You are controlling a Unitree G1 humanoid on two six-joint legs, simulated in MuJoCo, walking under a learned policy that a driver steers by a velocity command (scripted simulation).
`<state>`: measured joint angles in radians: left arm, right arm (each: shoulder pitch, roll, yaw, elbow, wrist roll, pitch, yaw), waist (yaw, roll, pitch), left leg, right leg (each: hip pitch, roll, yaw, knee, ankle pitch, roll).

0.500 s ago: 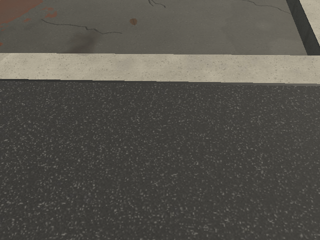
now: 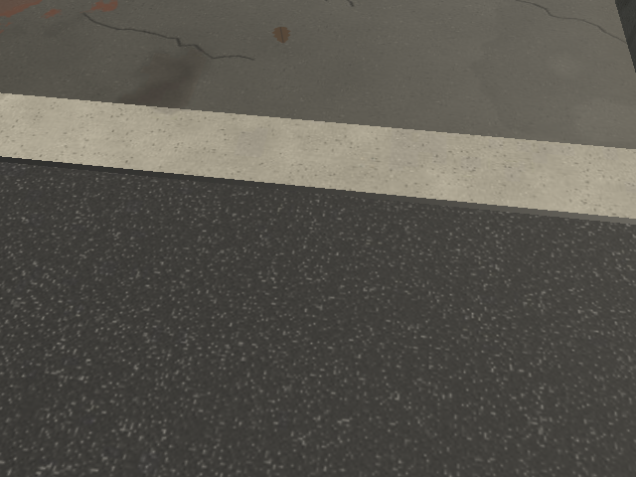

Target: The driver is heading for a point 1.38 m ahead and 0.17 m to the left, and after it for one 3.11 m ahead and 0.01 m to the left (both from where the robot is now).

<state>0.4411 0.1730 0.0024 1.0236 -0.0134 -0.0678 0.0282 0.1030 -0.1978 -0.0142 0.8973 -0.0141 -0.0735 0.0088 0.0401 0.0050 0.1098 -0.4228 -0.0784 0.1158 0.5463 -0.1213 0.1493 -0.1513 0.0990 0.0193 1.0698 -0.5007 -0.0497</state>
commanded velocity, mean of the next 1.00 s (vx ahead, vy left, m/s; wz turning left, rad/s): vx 0.37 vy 0.00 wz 0.00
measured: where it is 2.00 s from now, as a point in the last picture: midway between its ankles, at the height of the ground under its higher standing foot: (347, 287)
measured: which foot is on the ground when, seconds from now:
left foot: down 0.00-0.46, up 0.48-0.88, down 0.90-1.00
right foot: up 0.00-0.44, down 0.46-0.92, up 0.94-1.00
